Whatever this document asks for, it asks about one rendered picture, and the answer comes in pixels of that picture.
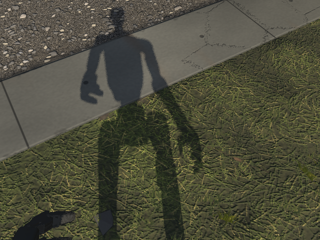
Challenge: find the left robot hand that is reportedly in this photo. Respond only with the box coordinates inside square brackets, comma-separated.
[12, 210, 76, 240]

